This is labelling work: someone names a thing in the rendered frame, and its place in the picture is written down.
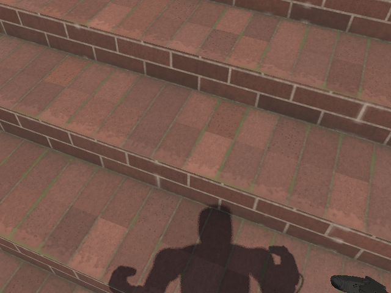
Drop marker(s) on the robot right hand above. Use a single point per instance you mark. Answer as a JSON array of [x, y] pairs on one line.
[[351, 284]]

